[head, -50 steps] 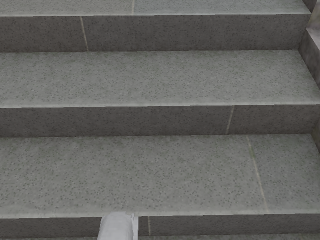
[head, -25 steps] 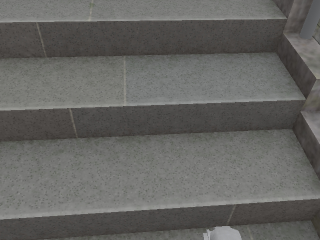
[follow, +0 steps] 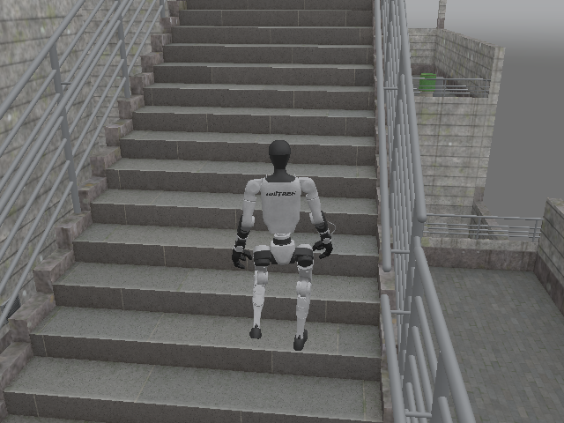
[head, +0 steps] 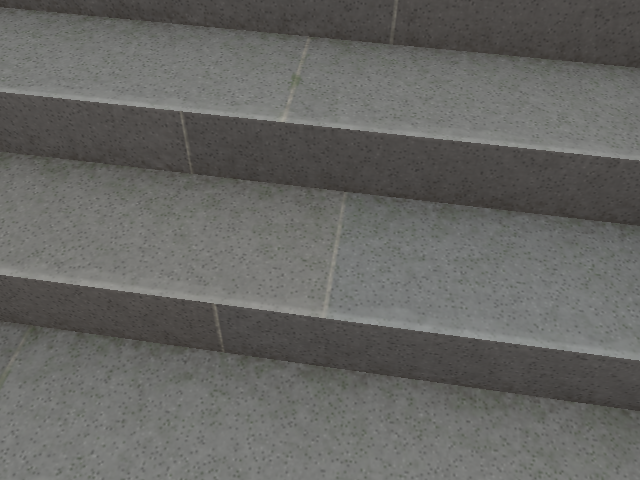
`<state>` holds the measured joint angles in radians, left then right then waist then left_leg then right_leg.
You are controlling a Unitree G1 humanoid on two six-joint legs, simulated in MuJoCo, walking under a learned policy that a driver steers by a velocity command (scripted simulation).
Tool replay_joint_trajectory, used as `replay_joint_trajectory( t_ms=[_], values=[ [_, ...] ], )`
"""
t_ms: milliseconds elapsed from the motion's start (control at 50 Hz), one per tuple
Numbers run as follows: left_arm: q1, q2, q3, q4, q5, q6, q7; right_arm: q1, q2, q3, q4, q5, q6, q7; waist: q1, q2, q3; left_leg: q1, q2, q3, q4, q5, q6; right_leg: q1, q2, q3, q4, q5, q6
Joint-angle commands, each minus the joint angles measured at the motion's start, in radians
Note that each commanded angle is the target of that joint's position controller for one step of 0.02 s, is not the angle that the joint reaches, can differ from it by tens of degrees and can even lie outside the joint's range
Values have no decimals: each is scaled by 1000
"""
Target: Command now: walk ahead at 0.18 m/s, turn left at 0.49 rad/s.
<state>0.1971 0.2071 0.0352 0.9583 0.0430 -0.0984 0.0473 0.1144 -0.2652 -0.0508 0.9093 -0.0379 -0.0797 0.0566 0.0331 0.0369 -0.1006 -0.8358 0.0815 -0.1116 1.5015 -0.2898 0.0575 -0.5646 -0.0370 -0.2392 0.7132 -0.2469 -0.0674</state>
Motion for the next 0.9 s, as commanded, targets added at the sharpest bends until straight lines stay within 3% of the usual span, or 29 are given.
replay_joint_trajectory(
  t_ms=[20, 60, 100, 140, 200, 220, 240, 260, 280, 300, 320, 360, 420, 500, 560, 580, 600, 620, 640, 660, 680, 700, 720, 740, 760, 780, 800, 840, 900],
  values=[
    [-98, 71, 11, -80, 19, -23, -15, -1, 20, 19, -46, 18, -1, 38, -60, -64, -24, 72, 14, 112, -189, -116, -22, 52, -198, 176, -492, -185, -114],
    [-132, 126, 22, -111, 2, -36, -28, -5, -25, 2, -37, 3, 0, 46, -64, -123, -2, 281, 21, 158, -357, -132, -29, -1, -191, 129, -556, -184, -84],
    [-178, 125, 16, -115, 14, -64, -41, 25, -56, -14, -27, 8, -19, 47, -93, -98, 18, 365, 36, 86, -407, 12, -6, 58, -249, 128, -541, -103, -66],
    [-156, 146, 18, -112, 14, -71, -37, 1, -26, -7, -39, 11, -25, 44, -66, -69, 37, 357, 31, 69, -565, -51, 17, 210, -289, 133, -511, -107, -92],
    [-120, 140, 19, -99, -31, -29, -41, 44, -30, -24, -25, 16, -37, 18, -55, -33, 52, 494, -14, 133, -933, -44, 29, 335, -291, 111, -401, -212, -116],
    [-86, 114, 14, -94, -33, -15, -44, 64, -67, -50, -8, 12, -47, 2, -42, -2, 37, 596, -51, 131, -1021, -33, 51, 321, -243, 88, -284, -218, -92],
    [-53, 41, -9, -81, -14, -3, -56, 140, -89, -71, 22, -11, -55, -13, -47, 65, 31, 679, -24, 49, -1057, 3, 106, 242, -173, 26, -64, -160, -46],
    [-129, 0, -29, -195, 0, -17, -64, 239, -244, -117, 13, 38, -63, -39, -109, 326, 25, 816, 164, -456, -1197, -159, 325, -135, -9, 39, 154, -285, 53],
    [-216, 11, -36, -184, 8, -24, -93, 345, -213, -115, 68, 8, -67, -46, -207, 241, 70, 937, 176, -586, -1286, -380, 321, -375, 19, 226, 391, -281, 46],
    [-187, -1, -40, -160, 11, -27, -108, 319, -189, -109, 89, -14, -72, -45, -159, 192, 111, 922, 179, -572, -1247, -337, 292, -525, 35, 316, 678, -206, 28],
    [-140, 60, -20, -117, 1, -27, -103, 281, -138, -96, 86, -23, -62, -44, -129, 109, 88, 882, 166, -518, -1195, -222, 279, -554, 30, 348, 906, -151, 8],
    [-101, 75, -23, -91, 24, -34, -95, 131, -52, -51, 28, -13, -46, -37, -42, -68, 80, 735, 136, -389, -1187, -21, 246, -521, -16, 370, 826, 95, -27],
    [-115, 31, -48, -107, 13, -12, -110, 322, 27, -17, 94, -42, 0, -30, -90, 56, 44, 757, 143, -412, -1158, -22, 326, -721, 49, 311, 1341, -42, -36],
    [-276, -35, -96, -203, 21, -16, -93, 471, 78, 36, 178, -90, -7, -22, -122, 31, 100, 733, 115, -353, -1132, -76, 252, -981, 19, 311, 1508, -160, -113],
    [-443, 4, -106, -331, 9, -6, -66, 436, 40, 48, 165, -104, -27, -20, -108, -37, 84, 547, 62, -294, -1207, -123, 191, -812, -45, 248, 1145, -76, -98],
    [-513, 4, -112, -379, -4, 14, -63, 353, 10, 46, 127, -94, -28, -2, -82, -32, 93, 333, 62, -272, -1321, -98, 168, -570, -78, 247, 915, -19, -71],
    [-588, -26, -128, -415, 8, 44, -77, 269, -33, 33, 72, -23, -32, 15, -52, 12, 92, 49, 48, -215, -1482, -122, 194, -193, -38, 102, 710, -269, -19],
    [-569, -52, -137, -413, -7, 63, -87, 309, -66, 25, 77, 3, -42, 18, -54, 107, 108, 40, 91, -254, -1488, -36, 196, -90, -20, 134, 706, -314, 22],
    [-439, 8, -112, -366, -7, 53, -116, 306, -109, 24, 64, 33, -55, 21, -8, 170, 100, 221, 145, -220, -1441, 331, 219, -111, 44, 66, 716, -288, 19],
    [-275, 75, -83, -295, -23, 43, -118, 301, -146, 14, 59, 25, -67, 23, 32, 141, 30, 451, 165, -176, -1317, 921, 204, -99, 92, 79, 623, -168, -1],
    [-150, 142, -53, -261, -25, 21, -114, 318, -151, 0, 61, 23, -79, 27, 56, 114, -91, 617, 101, -91, -1113, 1240, 148, 16, 113, 118, 466, -125, -33],
    [77, 153, -52, -187, 9, 2, -116, 433, -5, 22, 85, -18, -83, 47, 68, -107, -313, 304, -39, -100, -767, 1022, 86, 519, -26, 530, 331, 141, -208],
    [366, 211, -33, -112, 38, 17, -107, 443, 73, 33, 80, -27, -66, 63, 143, -329, -422, -20, -225, -173, -448, 98, 40, 810, -227, 1129, -77, -93, -337],
    [519, 241, -17, -53, 46, 14, -100, 295, 46, 1, 69, 9, -47, 57, 227, -297, -188, -237, -257, -282, -51, 132, 51, 666, -252, 1333, -243, -512, -279],
    [425, 227, -15, -32, 18, 4, -94, 193, 63, 2, 52, 25, -49, 34, 181, -269, 26, -332, -209, -254, 98, 240, 65, 428, -222, 1242, -259, -781, -234],
    [253, 169, -19, -35, -7, 5, -90, 200, 79, 15, 68, 12, -50, 8, 98, -210, 72, -301, -164, -199, 166, 324, 80, 262, -218, 1093, -209, -682, -251],
    [156, 59, -42, -15, -4, 11, -95, 177, 78, 20, 56, -10, -44, -15, 29, -78, 50, -252, -141, -176, 219, 402, 103, 158, -219, 965, -173, -480, -253],
    [49, -101, -74, 37, 11, 18, -82, 134, 102, 36, 33, -14, -10, -17, -59, -9, 9, -237, -102, -139, 318, 348, 149, 63, -222, 816, -216, -320, -233],
    [14, -115, -80, 93, 29, -8, -67, 45, 88, 60, -15, -12, 8, -9, -83, -20, 47, -344, -83, -104, 286, 251, 196, 79, -157, 585, -319, -199, -193]
  ],
)
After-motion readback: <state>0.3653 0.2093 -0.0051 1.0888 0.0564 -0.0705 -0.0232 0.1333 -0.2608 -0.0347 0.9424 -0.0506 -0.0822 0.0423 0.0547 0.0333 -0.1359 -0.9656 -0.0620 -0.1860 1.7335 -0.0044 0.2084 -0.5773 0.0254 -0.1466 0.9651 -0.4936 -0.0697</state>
